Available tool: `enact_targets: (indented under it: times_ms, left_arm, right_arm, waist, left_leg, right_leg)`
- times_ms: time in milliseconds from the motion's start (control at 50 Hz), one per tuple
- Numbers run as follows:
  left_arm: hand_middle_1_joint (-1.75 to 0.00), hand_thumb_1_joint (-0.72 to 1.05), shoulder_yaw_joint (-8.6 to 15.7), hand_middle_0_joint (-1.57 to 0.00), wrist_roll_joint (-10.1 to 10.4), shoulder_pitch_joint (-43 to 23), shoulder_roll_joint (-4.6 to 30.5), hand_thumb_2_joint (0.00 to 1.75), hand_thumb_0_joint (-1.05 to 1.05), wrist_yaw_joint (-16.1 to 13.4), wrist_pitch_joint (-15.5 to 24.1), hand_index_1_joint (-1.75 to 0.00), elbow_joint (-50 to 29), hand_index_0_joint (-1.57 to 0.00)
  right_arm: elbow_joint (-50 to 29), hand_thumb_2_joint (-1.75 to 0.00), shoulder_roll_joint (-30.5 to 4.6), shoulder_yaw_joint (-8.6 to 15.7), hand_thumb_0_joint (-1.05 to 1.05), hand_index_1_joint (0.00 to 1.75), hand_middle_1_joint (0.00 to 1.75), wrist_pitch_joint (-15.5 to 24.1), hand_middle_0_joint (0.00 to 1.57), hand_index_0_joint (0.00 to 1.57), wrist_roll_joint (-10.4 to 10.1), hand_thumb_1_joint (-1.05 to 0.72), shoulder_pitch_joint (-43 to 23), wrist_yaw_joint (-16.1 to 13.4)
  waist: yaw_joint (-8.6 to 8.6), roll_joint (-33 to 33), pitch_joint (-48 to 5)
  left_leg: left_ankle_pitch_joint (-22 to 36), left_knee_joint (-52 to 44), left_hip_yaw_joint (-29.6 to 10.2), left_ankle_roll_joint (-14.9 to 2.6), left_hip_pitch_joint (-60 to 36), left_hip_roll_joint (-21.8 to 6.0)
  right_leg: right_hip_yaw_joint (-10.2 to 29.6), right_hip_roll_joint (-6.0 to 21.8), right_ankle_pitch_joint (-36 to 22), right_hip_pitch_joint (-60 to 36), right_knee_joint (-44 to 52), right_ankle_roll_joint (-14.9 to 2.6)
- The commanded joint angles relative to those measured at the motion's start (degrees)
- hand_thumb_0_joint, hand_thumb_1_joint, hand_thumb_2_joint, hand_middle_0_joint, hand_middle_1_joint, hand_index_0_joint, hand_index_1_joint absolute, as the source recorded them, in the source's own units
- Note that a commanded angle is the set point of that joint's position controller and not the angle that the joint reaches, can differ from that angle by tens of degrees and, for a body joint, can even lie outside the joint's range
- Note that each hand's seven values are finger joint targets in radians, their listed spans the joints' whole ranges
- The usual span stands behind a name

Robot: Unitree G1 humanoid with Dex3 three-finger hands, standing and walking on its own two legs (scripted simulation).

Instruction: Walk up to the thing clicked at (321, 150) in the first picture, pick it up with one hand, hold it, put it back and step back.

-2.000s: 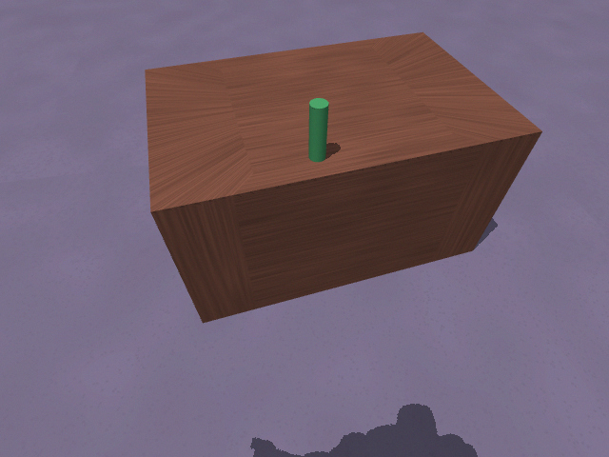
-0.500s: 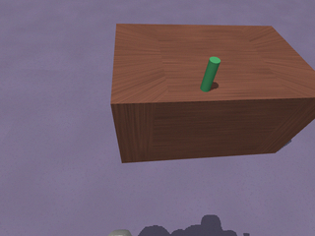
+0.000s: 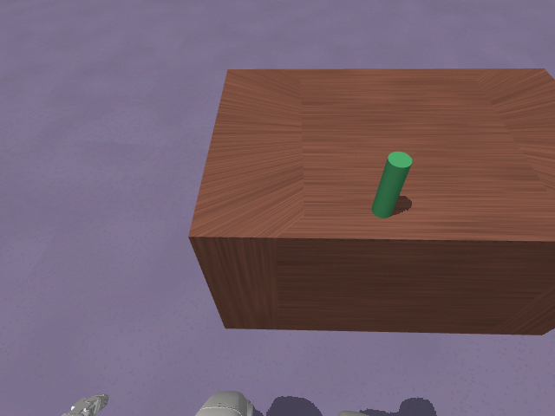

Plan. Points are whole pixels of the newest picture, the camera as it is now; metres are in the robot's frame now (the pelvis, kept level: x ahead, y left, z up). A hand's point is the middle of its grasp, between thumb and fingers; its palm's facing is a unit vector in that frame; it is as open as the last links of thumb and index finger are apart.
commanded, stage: walk up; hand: right
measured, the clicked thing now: (390, 187) +0.57 -0.21 -0.08
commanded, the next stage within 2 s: stand in 1.62 s
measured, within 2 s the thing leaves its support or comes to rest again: neither
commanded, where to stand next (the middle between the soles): +0.18 -0.05 m, yaw +4 degrees
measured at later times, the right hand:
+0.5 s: hand (476, 373) +0.21 -0.31 -0.14, palm faces -0.08 +0.91 -0.41, open 7.4 cm
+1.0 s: hand (471, 373) +0.21 -0.30 -0.14, palm faces -0.11 +0.93 -0.35, open 7.4 cm
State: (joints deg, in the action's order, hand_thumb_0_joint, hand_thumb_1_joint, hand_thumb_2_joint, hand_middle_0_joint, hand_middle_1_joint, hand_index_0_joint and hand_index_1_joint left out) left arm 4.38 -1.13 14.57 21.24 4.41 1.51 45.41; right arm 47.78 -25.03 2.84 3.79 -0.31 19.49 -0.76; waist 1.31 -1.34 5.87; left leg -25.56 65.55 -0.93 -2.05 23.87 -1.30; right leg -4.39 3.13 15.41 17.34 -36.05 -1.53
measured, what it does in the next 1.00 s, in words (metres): walks ahead: left foot, then right foot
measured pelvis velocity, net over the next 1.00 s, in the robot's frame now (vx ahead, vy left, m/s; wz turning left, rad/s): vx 0.11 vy -0.05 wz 0.09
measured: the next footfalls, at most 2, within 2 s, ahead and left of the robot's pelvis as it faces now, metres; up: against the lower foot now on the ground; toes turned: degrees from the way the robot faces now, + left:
left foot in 0.20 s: +0.19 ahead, +0.08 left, +0.00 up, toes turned +3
right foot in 0.46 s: +0.15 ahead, -0.20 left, +0.00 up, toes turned +1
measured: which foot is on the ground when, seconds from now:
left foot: up 0.00-0.18, down 0.20-1.00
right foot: down 0.00-0.22, up 0.24-0.44, down 0.46-1.00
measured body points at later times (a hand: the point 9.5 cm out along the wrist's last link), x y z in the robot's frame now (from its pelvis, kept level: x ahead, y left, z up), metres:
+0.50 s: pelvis +0.10 -0.05 -0.01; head +0.12 -0.03 +0.44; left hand +0.14 +0.27 -0.14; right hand +0.22 -0.35 -0.11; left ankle +0.15 +0.08 -0.72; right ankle +0.11 -0.20 -0.73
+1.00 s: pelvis +0.11 -0.05 +0.01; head +0.13 -0.04 +0.46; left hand +0.21 +0.27 -0.11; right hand +0.22 -0.35 -0.12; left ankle +0.15 +0.08 -0.73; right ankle +0.11 -0.20 -0.73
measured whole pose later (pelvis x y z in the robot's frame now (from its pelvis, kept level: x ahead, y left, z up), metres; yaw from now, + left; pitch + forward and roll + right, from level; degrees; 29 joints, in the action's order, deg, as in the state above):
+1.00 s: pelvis +0.11 -0.05 +0.01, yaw +5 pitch -2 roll -1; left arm 0.3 0.2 1.6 22.1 0.1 0.2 60.4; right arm 63.0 -20.9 0.0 0.0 -0.2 5.4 1.1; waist -0.5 -0.1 5.2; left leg -10.8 28.7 -2.6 0.8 15.5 -0.4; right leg -3.4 4.0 16.3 8.8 -27.8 2.5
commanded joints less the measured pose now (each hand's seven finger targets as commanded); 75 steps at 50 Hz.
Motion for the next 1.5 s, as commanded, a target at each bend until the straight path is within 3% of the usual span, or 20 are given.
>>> enact_targets:
  times_ms: [0, 40, 80, 140, 160, 180, 200, 220, 300, 360, 420, 440, 460, 480, 560, 600, 700, 880, 1180, 1480]
  left_arm:
    - [-0.3, 0.9, 4.3, -0.2, -0.4, 2.3, 15.6, 0.9, 0.0, -1.2, 1.4, -0.3, -4.6, -0.2]
    - [-0.3, 0.9, 4.1, -0.2, -0.9, 3.8, 15.7, 0.9, 0.0, -1.0, 1.3, -0.3, -5.8, -0.2]
    - [-0.3, 0.9, 3.4, -0.2, -0.6, 3.7, 14.9, 0.9, 0.0, -1.4, 1.0, -0.3, -6.3, -0.2]
    - [-0.3, 0.9, 1.4, -0.2, 0.2, 0.6, 12.9, 0.9, 0.0, -2.2, 0.0, -0.3, -6.8, -0.2]
    - [-0.3, 0.9, 0.5, -0.2, 0.6, 0.0, 10.9, 0.9, 0.0, -2.4, -0.3, -0.3, -7.2, -0.2]
    - [-0.3, 0.9, -0.4, -0.2, 1.2, 2.4, 7.6, 0.9, 0.0, -2.5, -0.7, -0.3, -7.5, -0.2]
    - [-0.3, 0.9, 0.7, -0.2, 1.3, 6.6, 10.7, 0.9, 0.0, -3.2, -2.0, -0.3, -5.3, -0.2]
    - [-0.3, 0.9, 1.6, -0.2, 0.9, 6.2, 14.3, 0.9, 0.0, -3.6, -2.7, -0.3, -3.7, -0.2]
    - [-0.3, 0.9, 1.5, -0.2, 1.0, 6.8, 13.1, 0.9, 0.0, -3.7, -2.4, -0.3, 0.2, -0.2]
    - [-0.3, 0.9, 1.1, -0.2, 1.2, 6.7, 11.4, 0.9, 0.0, -3.8, -1.2, -0.3, 3.0, -0.2]
    - [-0.3, 0.9, 1.1, -0.2, 0.5, 7.2, 12.3, 0.9, 0.0, -4.6, 0.0, -0.3, 5.3, -0.2]
    - [-0.3, 0.9, 1.4, -0.2, -0.1, 5.1, 14.8, 0.9, 0.0, -4.9, 0.7, -0.3, 4.9, -0.2]
    - [-0.3, 0.9, 2.0, -0.2, -0.1, 1.0, 19.3, 0.9, 0.0, -5.0, 1.1, -0.3, 3.7, -0.2]
    - [-0.3, 0.9, 1.7, -0.2, 0.1, -4.5, 20.0, 0.9, 0.0, -5.0, 1.2, -0.3, 2.9, -0.2]
    - [-0.3, 0.9, -0.2, -0.2, 0.6, -6.7, 15.1, 0.9, 0.0, -5.1, 1.1, -0.3, 4.5, -0.2]
    - [-0.3, 0.9, -0.3, -0.2, 1.0, -5.8, 14.6, 0.9, 0.0, -5.0, 0.9, -0.3, 5.8, -0.2]
    - [-0.3, 0.9, -0.5, -0.2, 0.9, -9.7, 15.3, 0.9, 0.0, -5.3, 1.0, -0.3, 7.9, -0.2]
    - [-0.3, 0.9, -1.3, -0.2, 1.4, -12.7, 13.3, 0.9, 0.0, -5.0, -0.1, -0.3, 11.7, -0.2]
    - [-0.3, 0.9, -1.2, -0.2, 0.5, -14.7, 13.0, 0.9, 0.0, -4.5, 0.1, -0.3, 15.0, -0.2]
    - [-0.3, 0.9, -0.6, -0.2, 0.5, -12.6, 13.1, 0.9, 0.0, -4.6, 0.2, -0.3, 14.9, -0.2]
  right_arm:
    - [-2.5, -0.9, -9.4, 3.5, 0.0, 0.3, 0.3, 1.6, 0.2, 0.2, 0.6, -0.9, 5.6, 1.0]
    - [-3.6, -0.9, -8.8, 3.3, 0.0, 0.3, 0.3, 1.9, 0.2, 0.2, 0.7, -0.9, 3.8, 1.0]
    - [-4.0, -0.9, -7.6, 3.0, 0.0, 0.3, 0.3, 2.2, 0.2, 0.2, 0.9, -0.9, 2.0, 0.6]
    - [-2.0, -0.9, -6.7, 3.0, 0.0, 0.3, 0.3, 2.6, 0.2, 0.2, 1.2, -0.9, 6.5, -0.7]
    - [-1.9, -0.9, -9.4, 3.7, 0.0, 0.3, 0.3, 2.7, 0.2, 0.2, 1.7, -0.9, 7.7, -1.3]
    - [-3.3, -0.9, -14.7, 4.7, 0.0, 0.3, 0.3, 3.0, 0.2, 0.2, 2.6, -0.9, 7.1, -1.6]
    - [-5.8, -0.9, -16.8, 4.9, 0.0, 0.3, 0.3, 2.7, 0.2, 0.2, 1.8, -0.9, 3.2, -1.8]
    - [-5.3, -0.9, -16.3, 4.9, 0.0, 0.3, 0.3, 2.3, 0.2, 0.2, 0.8, -0.9, 1.3, -1.8]
    - [-4.8, -0.9, -12.9, 2.9, 0.0, 0.3, 0.3, 2.0, 0.2, 0.2, 1.1, -0.9, -5.0, -1.7]
    - [-4.0, -0.9, -12.1, 2.3, 0.0, 0.3, 0.3, 0.8, 0.2, 0.2, 1.4, -0.9, -6.8, -0.9]
    - [-3.9, -0.9, -10.0, 1.5, 0.0, 0.3, 0.3, -1.1, 0.2, 0.2, 0.4, -0.9, -10.0, -0.2]
    - [-3.7, -0.9, -7.2, 0.8, 0.0, 0.3, 0.3, -1.6, 0.2, 0.2, -0.2, -0.9, -9.4, 0.0]
    - [-3.3, -0.9, -6.8, 1.0, 0.0, 0.3, 0.3, -2.2, 0.2, 0.2, -0.1, -0.9, -9.7, 0.0]
    - [-1.2, -0.9, -8.8, 1.8, 0.0, 0.3, 0.3, -2.6, 0.2, 0.2, 0.3, -0.9, -9.4, -0.1]
    - [2.3, -0.9, -9.4, 2.0, 0.0, 0.3, 0.3, -1.8, 0.2, 0.2, 0.0, -0.9, -9.9, 0.6]
    - [2.9, -0.9, -10.5, 1.8, 0.0, 0.3, 0.3, -1.6, 0.2, 0.2, 0.0, -0.9, -12.1, 1.0]
    - [6.6, -0.9, -8.7, 0.7, 0.0, 0.3, 0.3, -2.4, 0.2, 0.2, -0.2, -0.9, -13.5, 1.1]
    - [11.0, -0.9, -9.5, 0.0, 0.0, 0.3, 0.3, -2.3, 0.2, 0.2, 0.3, -0.9, -17.0, 1.2]
    - [12.8, -0.9, -8.7, 0.2, 0.0, 0.3, 0.3, -2.9, 0.2, 0.2, 0.5, -0.9, -19.1, 1.3]
    - [12.9, -0.9, -8.5, 0.2, 0.0, 0.3, 0.3, -3.2, 0.2, 0.2, 0.5, -0.9, -18.8, 1.3]
  waist:
    - [0.52, 12.3, -0.6]
    - [1.62, 12.9, -1.9]
    - [1.68, 11.0, -3.5]
    - [-2.85, 5.2, -7.3]
    - [-4.44, 0.4, -7.9]
    - [-3.73, -11.5, -9.6]
    - [-1.41, -6.4, -9.8]
    - [-1.5, -2.7, -8.7]
    - [0.52, -8.2, -6.0]
    - [0.16, -10.0, -7.5]
    - [1.73, -5.8, -9.3]
    - [0.84, 0.8, -8.5]
    - [-0.67, 8.2, -5.8]
    - [-2.22, 8.7, -3.7]
    - [-2.3, 6.3, -6.4]
    - [-0.6, 5.1, -7.4]
    - [-1.37, 5.8, -8.2]
    - [-0.03, 0.4, -9.5]
    - [-1.38, -0.1, -7.6]
    - [-1.27, 1.1, -8.8]
  left_leg:
    - [2.2, -11.6, 2.4, 0.61, 4.8, -1.5]
    - [3.2, -18.7, 3.8, 1.11, 3.3, -1.1]
    - [7.4, -24.0, 5.0, 1.09, -0.5, 0.1]
    - [20.8, -33.4, 4.9, -0.49, -16.3, 1.9]
    - [21.0, -37.0, 0.5, -1.9, -20.4, -0.5]
    - [22.8, -42.7, -20.7, -6.16, -23.4, -14.8]
    - [18.6, -45.7, -31.6, -13.65, -17.1, -22.8]
    - [16.4, -45.2, -30.9, -15.66, -13.7, -22.4]
    - [19.5, -42.1, -14.5, -10.1, -8.2, -14.0]
    - [24.6, -38.6, -9.4, -8.93, -4.1, -11.4]
    - [16.9, -31.8, -6.0, -4.62, -0.6, -7.6]
    - [13.9, -26.9, -3.6, -1.73, 1.2, -4.6]
    - [4.9, -22.0, -1.0, 0.66, 1.0, 0.6]
    - [-2.0, -18.6, -0.8, 1.02, -4.3, -0.1]
    - [22.2, -31.5, -6.0, -1.41, -11.6, -3.9]
    - [21.3, -31.6, -7.3, -2.62, -8.3, -4.5]
    - [24.3, -32.4, -4.3, -0.34, -12.0, -2.2]
    - [26.6, -41.5, -8.7, -1.13, -10.5, -5.3]
    - [15.8, -46.5, -8.4, 0.13, -10.3, -4.5]
    - [22.8, -44.2, -7.5, 0.8, -13.1, -3.6]
  right_leg:
    - [11.0, 9.6, 0.4, -1.8, 18.4, -12.61]
    - [11.2, 11.1, -2.3, -3.1, 17.1, -13.72]
    - [9.9, 11.5, -13.8, -3.4, 12.9, -13.08]
    - [5.9, 10.0, -18.0, 3.9, 1.0, -9.33]
    - [3.5, 6.9, -12.3, 7.7, -5.1, -6.45]
    - [0.2, -0.1, 2.0, 14.6, -16.5, -1.66]
    - [4.9, -1.4, 18.8, 11.8, -21.7, -0.22]
    - [7.8, -0.1, 21.0, 10.0, -25.8, -0.33]
    - [7.5, 1.9, 14.2, 7.5, -18.2, -0.47]
    - [3.4, -0.2, 10.9, -1.0, -7.7, 0.18]
    - [2.9, -1.4, -1.2, -8.3, 5.7, 0.02]
    - [12.1, 5.0, -2.9, -7.2, 9.7, -1.96]
    - [25.0, 14.3, 0.1, 0.6, 14.1, -7.21]
    - [25.5, 16.8, -1.3, 6.3, 13.3, -10.35]
    - [10.2, 6.5, -8.3, 4.4, 5.5, -2.42]
    - [8.1, 4.0, -0.7, -0.3, 6.9, -0.98]
    - [9.7, 7.5, -6.7, -2.6, 10.4, -2.31]
    - [4.6, 3.9, -4.5, -10.7, 11.3, -0.23]
    - [4.4, 4.9, -0.6, -11.0, 18.1, 0.09]
    - [4.0, 5.7, -3.8, -10.9, 18.8, 0.24]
